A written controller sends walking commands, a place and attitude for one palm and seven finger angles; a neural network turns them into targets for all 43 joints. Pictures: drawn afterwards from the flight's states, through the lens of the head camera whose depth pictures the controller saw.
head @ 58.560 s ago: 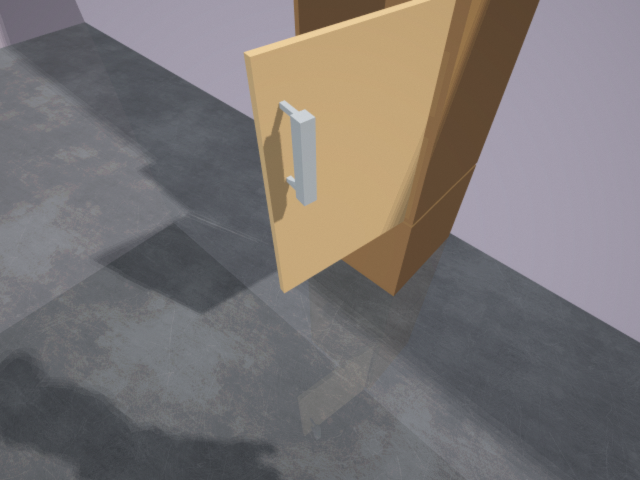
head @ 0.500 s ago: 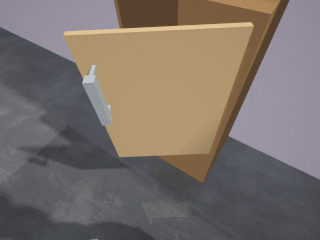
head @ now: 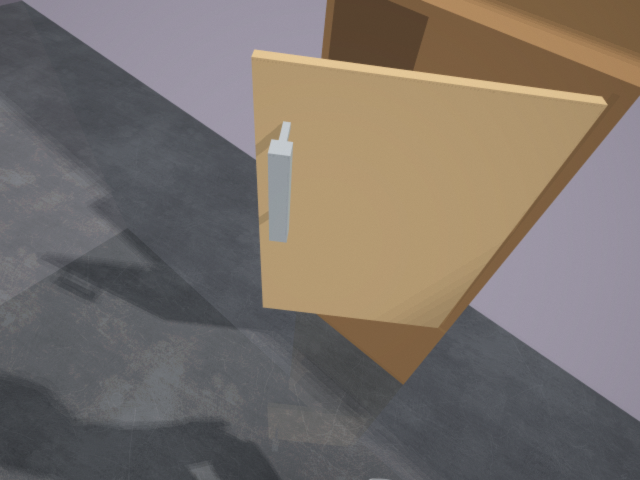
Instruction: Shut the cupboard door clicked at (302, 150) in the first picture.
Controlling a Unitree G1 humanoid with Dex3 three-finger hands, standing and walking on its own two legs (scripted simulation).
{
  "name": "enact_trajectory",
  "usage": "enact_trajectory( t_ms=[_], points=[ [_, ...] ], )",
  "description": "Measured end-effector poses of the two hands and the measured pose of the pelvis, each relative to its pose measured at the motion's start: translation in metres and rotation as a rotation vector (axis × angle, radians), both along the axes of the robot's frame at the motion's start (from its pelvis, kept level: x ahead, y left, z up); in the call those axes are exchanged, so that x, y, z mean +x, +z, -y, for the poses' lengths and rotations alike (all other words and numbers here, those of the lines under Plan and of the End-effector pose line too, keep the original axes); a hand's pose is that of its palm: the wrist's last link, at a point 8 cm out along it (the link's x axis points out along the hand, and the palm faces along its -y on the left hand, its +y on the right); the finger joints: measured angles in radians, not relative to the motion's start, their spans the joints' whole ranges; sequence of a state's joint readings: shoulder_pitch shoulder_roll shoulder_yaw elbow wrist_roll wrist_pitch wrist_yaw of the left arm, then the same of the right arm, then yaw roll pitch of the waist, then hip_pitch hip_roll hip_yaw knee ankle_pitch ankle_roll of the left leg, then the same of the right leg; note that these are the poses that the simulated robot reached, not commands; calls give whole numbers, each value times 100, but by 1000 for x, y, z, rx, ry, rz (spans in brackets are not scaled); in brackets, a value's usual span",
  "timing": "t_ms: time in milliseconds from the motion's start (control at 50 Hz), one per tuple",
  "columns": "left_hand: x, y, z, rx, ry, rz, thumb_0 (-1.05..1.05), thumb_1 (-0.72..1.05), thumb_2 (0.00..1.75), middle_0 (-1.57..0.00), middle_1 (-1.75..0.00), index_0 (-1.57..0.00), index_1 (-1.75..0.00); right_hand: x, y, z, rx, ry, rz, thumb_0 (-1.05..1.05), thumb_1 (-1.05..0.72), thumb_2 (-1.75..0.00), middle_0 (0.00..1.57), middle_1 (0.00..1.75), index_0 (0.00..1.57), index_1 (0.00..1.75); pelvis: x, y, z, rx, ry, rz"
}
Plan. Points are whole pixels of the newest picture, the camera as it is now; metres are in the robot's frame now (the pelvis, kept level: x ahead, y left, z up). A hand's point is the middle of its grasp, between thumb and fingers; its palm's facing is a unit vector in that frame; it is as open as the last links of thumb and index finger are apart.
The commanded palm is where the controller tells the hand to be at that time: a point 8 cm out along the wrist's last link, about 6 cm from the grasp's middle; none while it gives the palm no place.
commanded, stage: come to a stop and stand still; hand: left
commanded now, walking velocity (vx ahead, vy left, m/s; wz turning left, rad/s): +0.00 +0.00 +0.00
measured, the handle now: (282, 184) +0.47 +0.11 +0.09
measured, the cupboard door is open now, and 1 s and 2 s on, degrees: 35 35 35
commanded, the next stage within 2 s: look again from close up in 0.70 s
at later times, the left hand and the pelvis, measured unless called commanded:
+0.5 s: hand out of the picture -0.04 +0.15 -0.17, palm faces -0.01 -0.99 -0.16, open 7.3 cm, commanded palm none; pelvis -0.05 -0.01 +0.01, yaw -2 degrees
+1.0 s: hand out of the picture -0.06 +0.16 -0.18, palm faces +0.03 -0.98 -0.19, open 7.4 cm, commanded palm none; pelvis -0.04 +0.00 -0.01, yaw +0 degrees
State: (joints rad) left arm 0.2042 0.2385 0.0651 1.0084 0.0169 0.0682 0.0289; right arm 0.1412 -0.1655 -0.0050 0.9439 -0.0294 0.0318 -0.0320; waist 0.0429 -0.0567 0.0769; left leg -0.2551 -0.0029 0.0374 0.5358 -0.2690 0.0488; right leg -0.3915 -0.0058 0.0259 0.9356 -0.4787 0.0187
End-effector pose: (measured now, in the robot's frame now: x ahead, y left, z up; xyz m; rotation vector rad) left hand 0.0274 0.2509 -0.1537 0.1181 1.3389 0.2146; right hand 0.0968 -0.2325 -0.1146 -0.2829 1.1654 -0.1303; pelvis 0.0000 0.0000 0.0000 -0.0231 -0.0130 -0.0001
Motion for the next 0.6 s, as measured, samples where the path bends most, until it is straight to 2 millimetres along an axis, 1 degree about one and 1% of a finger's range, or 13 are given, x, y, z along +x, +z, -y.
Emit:
enact_trajectory(
  t_ms=[100,200,280,360,460,540,600],
  points=[
    [-18,8,-5,3,-19,-26,1,91,90,-20,-30,-20,-30,-33,-7,-14,39,-36,-45,0,-91,-90,21,30,20,30,-10,4,-7,2,-12,-4],
    [-31,9,2,16,-53,-30,1,91,90,-20,-30,-20,-30,-70,-21,-10,73,-104,-81,0,-92,-90,21,30,20,30,-21,-1,-5,35,-29,-9],
    [-42,15,15,6,-77,-43,1,91,90,-20,-30,-20,-30,-103,-26,-6,95,-150,-127,0,-92,-90,21,30,20,30,-30,3,-3,26,-29,4],
    [-50,16,28,-11,-87,-29,1,91,90,-20,-30,-20,-30,-137,-27,-3,101,-173,-175,0,-92,-90,21,30,20,30,-36,5,0,27,-28,24],
    [-61,11,42,-38,-91,-33,1,92,90,-20,-30,-20,-30,-175,-24,0,93,-202,-243,0,-92,-90,20,30,20,30,-43,6,7,27,-29,37],
    [-74,8,51,-59,-83,-57,1,92,90,-20,-30,-20,-30,-199,-21,1,86,-218,-298,0,-91,-90,20,30,19,30,-48,6,11,25,-27,32],
    [-86,7,56,-70,-72,-83,1,92,90,-20,-30,-20,-30,-211,-20,0,85,-224,-331,0,-91,-90,20,30,19,30,-50,6,12,24,-24,26]
  ],
)
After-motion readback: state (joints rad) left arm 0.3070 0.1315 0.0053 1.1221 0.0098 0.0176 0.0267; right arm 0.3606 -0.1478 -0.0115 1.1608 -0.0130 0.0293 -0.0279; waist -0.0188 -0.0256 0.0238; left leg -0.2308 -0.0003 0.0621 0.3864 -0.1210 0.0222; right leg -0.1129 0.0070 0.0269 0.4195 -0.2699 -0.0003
